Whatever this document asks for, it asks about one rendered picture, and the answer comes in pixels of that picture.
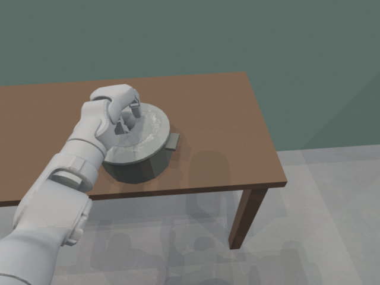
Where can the pot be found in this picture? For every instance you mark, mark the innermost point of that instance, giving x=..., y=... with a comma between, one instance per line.
x=145, y=170

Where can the table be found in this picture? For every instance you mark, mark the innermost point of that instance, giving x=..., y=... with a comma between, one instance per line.
x=224, y=143

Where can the robot left forearm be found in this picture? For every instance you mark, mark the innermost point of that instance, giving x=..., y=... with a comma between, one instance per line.
x=77, y=164

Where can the left robot hand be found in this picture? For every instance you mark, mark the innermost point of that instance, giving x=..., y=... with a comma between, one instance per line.
x=126, y=96

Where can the lid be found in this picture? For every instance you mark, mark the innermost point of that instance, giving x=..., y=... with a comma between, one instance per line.
x=144, y=140

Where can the left robot upper arm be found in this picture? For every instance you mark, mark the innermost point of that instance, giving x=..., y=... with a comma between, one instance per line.
x=55, y=217

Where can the knob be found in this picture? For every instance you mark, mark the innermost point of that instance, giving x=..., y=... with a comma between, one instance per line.
x=129, y=119

